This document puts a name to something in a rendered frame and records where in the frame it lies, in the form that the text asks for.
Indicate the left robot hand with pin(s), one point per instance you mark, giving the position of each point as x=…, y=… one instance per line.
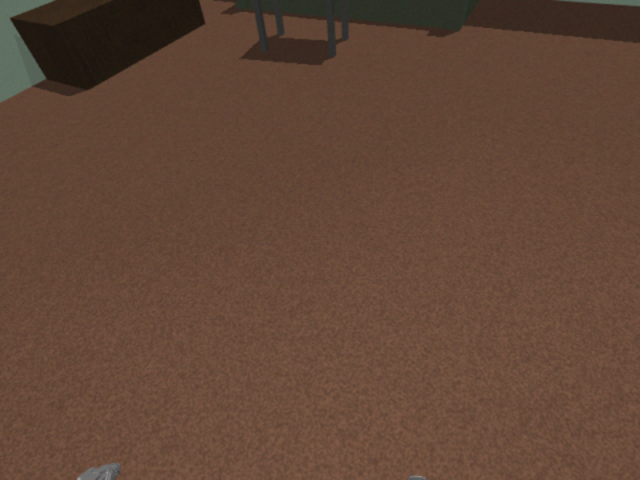
x=105, y=472

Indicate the sofa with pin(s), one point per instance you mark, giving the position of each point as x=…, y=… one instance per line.
x=446, y=14

